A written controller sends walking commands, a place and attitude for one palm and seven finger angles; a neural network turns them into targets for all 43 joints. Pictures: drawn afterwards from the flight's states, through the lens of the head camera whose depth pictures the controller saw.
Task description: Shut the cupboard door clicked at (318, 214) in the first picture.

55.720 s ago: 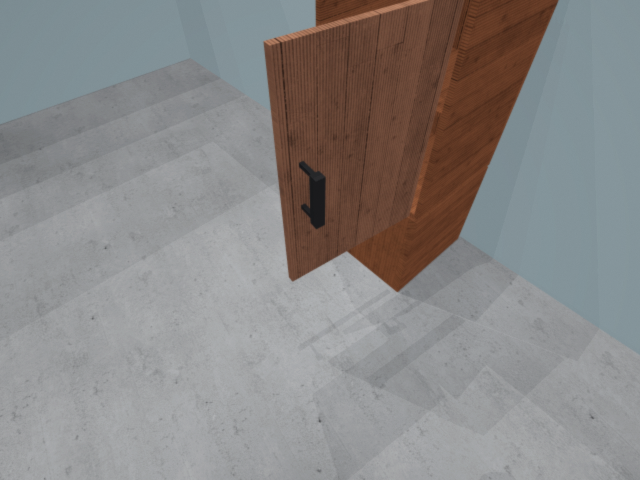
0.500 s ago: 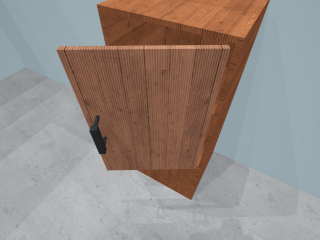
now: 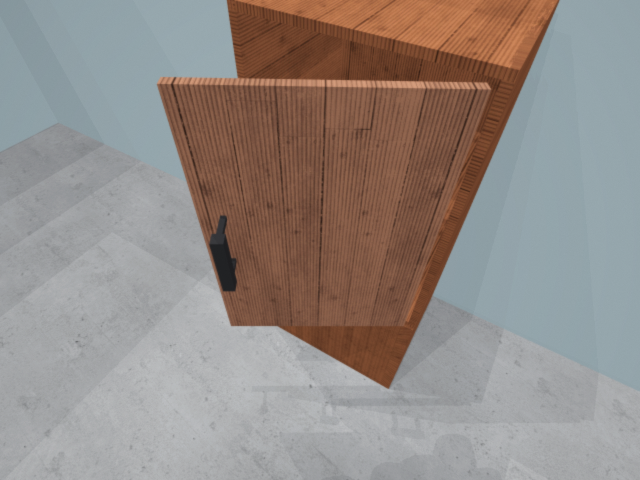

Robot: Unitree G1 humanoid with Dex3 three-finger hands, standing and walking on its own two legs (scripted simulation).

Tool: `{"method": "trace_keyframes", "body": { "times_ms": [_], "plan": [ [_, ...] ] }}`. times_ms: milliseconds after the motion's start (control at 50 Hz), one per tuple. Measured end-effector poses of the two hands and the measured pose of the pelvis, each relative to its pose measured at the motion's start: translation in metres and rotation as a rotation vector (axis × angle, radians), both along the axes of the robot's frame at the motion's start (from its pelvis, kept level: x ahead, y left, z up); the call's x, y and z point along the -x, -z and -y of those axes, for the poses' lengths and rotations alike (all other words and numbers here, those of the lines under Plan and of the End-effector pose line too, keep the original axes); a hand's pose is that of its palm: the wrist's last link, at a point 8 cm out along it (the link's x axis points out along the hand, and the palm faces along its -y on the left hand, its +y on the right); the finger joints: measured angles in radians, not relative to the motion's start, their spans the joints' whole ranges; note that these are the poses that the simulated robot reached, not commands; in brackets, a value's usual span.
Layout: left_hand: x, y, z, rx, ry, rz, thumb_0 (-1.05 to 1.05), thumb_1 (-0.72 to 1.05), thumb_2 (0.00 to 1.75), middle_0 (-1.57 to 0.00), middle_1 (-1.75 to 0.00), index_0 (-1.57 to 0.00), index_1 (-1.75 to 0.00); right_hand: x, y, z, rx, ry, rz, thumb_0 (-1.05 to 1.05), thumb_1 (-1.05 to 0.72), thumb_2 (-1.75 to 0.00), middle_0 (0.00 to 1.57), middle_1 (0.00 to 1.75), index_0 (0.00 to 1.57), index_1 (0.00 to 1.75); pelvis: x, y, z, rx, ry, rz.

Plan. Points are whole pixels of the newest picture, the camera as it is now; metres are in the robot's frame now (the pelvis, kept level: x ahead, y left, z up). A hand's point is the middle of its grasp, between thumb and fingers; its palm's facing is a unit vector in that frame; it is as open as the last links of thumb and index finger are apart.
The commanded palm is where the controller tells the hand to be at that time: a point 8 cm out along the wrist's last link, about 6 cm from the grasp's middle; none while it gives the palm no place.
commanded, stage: come to a stop and stand still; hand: left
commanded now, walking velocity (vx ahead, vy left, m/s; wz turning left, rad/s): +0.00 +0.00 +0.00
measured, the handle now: (226, 254) +0.47 +0.19 -0.04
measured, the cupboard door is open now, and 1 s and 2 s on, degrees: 31 31 31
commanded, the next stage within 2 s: look again from close up in 0.34 s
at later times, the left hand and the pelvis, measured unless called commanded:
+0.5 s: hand out of the picture +0.01 +0.17 -0.18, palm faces +0.04 -0.98 -0.19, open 7.3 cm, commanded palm none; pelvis +0.00 +0.00 +0.00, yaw +1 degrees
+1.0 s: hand out of the picture -0.05 +0.20 -0.18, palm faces +0.02 -0.98 -0.18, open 7.4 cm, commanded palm none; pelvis -0.03 +0.03 +0.00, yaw +1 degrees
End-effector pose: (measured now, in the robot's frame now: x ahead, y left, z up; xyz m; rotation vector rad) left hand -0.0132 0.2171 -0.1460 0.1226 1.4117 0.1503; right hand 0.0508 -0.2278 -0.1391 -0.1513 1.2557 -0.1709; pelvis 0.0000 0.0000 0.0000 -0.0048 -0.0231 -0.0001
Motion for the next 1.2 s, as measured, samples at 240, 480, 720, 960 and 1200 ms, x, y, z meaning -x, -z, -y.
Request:
{"method": "trace_keyframes", "body": {
  "times_ms": [240,480,720,960,1200],
  "plan": [
    [0.022,0.006,0.016,0.012,-0.004,-0.013,0.01,0.91,0.9,-0.2,-0.3,-0.2,-0.3,0.046,0.006,0.007,0.001,0.008,-0.084,0.0,-0.91,-0.9,0.2,0.3,0.2,0.3,-0.004,0.006,0.007,0.011,-0.027,-0.009],
    [-0.014,0.003,0.001,-0.02,0.012,0.118,0.01,0.91,0.9,-0.2,-0.3,-0.2,-0.3,0.051,0.007,-0.006,-0.023,0.011,-0.073,0.01,-0.92,-0.9,0.21,0.3,0.2,0.3,0.002,0.004,0.002,0.005,-0.02,0.02],
    [-0.004,-0.002,-0.023,-0.04,0.031,0.115,0.01,0.91,0.9,-0.2,-0.3,-0.2,-0.3,0.049,-0.003,-0.007,0.001,-0.003,-0.039,0.0,-0.91,-0.9,0.2,0.3,0.2,0.3,0.017,-0.001,-0.01,0.007,-0.015,0.026],
    [0.035,0.002,-0.032,-0.011,0.016,0.03,0.01,0.91,0.9,-0.2,-0.3,-0.2,-0.3,0.062,-0.005,-0.025,0.001,-0.007,-0.065,0.0,-0.9,-0.9,0.2,0.3,0.2,0.3,0.029,-0.002,-0.028,0.01,-0.016,0.022],
    [0.073,0.003,-0.028,0.023,-0.01,-0.071,0.01,0.91,0.9,-0.2,-0.3,-0.2,-0.3,0.086,0.001,-0.045,-0.022,0.033,-0.123,0.0,-0.91,-0.9,0.21,0.3,0.2,0.3,0.033,-0.002,-0.038,0.009,-0.009,0.012]
  ]
}}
